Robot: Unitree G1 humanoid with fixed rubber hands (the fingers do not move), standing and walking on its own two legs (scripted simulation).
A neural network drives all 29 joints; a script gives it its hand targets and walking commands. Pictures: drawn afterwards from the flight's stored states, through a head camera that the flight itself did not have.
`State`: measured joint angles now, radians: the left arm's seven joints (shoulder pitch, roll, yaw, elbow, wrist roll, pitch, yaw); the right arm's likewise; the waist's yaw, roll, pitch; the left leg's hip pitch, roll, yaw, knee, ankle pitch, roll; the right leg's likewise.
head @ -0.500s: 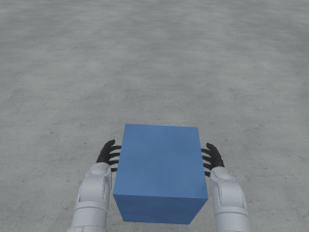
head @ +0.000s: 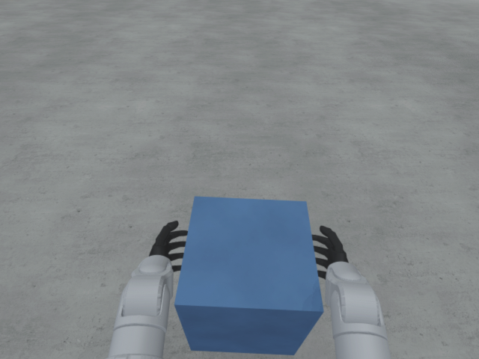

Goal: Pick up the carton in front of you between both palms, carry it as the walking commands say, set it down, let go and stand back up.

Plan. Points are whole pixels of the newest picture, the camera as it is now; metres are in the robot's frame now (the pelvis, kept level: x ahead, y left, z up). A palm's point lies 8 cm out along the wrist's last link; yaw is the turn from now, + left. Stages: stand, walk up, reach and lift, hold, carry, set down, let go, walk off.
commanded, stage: carry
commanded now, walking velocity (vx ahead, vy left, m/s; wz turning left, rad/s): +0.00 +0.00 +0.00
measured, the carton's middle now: (246, 279) +0.31 +0.00 -0.04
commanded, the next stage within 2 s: hold in 0.02 s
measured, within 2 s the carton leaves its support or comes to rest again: neither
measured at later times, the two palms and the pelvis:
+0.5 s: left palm (170, 256) +0.30 +0.13 +0.05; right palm (352, 290) +0.25 -0.16 +0.05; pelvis -0.01 +0.04 +0.01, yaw -10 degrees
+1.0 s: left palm (173, 250) +0.35 +0.14 -0.01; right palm (328, 274) +0.30 -0.15 +0.00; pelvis -0.01 +0.04 -0.01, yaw -10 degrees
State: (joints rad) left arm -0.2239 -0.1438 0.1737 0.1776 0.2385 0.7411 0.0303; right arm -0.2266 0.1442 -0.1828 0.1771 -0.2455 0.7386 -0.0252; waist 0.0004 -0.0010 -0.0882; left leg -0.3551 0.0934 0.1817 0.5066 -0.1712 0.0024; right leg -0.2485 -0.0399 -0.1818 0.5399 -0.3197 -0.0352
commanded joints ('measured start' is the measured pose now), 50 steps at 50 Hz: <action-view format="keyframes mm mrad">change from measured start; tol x8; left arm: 1 -483 -901 -563 -80 -259 -47 -233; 2 -387 -918 -542 -117 -265 -44 -238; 33 -661 -1025 -477 109 -225 -64 -304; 42 -819 -931 -185 379 -67 -140 -273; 50 -748 -685 2 439 85 -350 -231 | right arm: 1 -473 898 569 -68 260 -42 231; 6 -371 889 494 -32 195 -86 216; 14 -541 940 548 0 250 -81 258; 33 -659 976 420 156 201 -96 311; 42 -849 912 167 418 44 -180 295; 50 -757 753 -18 480 -94 -373 199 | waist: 1 1 -4 -266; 2 11 -92 -132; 8 -28 -37 -202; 45 38 0 11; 50 43 -6 -119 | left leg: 1 162 82 -99 -40 153 10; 2 407 -197 -239 -55 287 34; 5 404 -190 -256 -87 338 18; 12 336 -206 -246 -129 112 16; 31 443 -145 -273 -172 -38 -5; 41 345 -133 -291 -128 -206 0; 50 107 -185 -233 88 134 4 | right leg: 1 27 -128 120 -107 224 -1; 2 38 75 286 -191 488 0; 5 181 76 317 -168 584 9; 9 276 90 290 -196 442 23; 21 68 99 278 -229 99 13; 42 -110 122 253 -114 -62 -5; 50 -295 164 243 29 127 24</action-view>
